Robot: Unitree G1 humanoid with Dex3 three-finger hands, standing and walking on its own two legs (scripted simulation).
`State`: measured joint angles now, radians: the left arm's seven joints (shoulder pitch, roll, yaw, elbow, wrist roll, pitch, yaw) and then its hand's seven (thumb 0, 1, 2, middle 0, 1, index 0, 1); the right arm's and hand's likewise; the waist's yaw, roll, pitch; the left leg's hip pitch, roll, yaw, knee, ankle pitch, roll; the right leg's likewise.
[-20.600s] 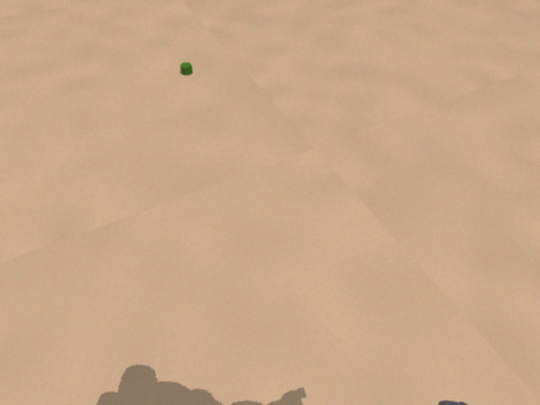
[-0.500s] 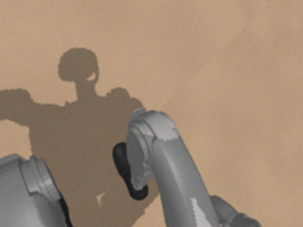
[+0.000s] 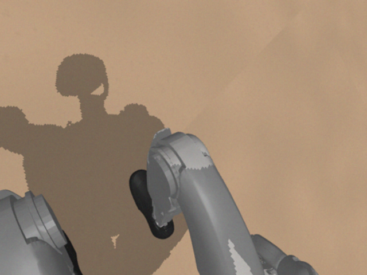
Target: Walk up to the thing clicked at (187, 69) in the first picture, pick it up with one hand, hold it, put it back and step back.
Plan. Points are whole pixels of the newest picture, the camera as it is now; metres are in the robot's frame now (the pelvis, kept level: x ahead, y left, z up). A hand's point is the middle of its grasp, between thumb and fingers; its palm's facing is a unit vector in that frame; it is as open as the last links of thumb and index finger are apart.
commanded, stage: close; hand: left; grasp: from above
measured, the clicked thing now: out of the picture +0.46 +0.31 -0.28
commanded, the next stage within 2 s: settle in 1.06 s
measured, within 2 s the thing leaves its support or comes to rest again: leaves its support in 1.44 s
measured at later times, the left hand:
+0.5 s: hand out of the picture +0.44 +0.31 -0.26, palm faces -0.45 -0.14 -0.88, open 10.3 cm
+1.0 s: hand out of the picture +0.45 +0.31 -0.25, palm faces -0.45 -0.13 -0.88, open 10.1 cm
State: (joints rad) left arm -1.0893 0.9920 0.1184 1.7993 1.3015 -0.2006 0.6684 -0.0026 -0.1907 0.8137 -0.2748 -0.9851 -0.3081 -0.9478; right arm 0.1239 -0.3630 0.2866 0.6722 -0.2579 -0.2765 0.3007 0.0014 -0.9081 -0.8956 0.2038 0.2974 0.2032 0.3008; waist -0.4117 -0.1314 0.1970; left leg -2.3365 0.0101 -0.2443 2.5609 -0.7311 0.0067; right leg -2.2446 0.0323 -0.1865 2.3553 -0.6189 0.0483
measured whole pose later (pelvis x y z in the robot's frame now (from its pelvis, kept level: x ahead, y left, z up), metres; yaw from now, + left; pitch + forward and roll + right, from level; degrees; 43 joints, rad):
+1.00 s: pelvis +0.00 +0.00 +0.01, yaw +0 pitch +27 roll -15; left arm -1.11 1.04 0.07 1.80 1.26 -0.20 0.66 0.00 0.00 0.63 -0.57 -0.80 -0.56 -0.80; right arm 0.12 -0.38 0.33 0.63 -0.25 -0.28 0.28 0.00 -0.91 -0.90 0.20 0.30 0.20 0.30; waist -0.42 -0.15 0.23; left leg -2.31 0.01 -0.26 2.54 -0.72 0.01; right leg -2.22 0.04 -0.20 2.32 -0.60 0.05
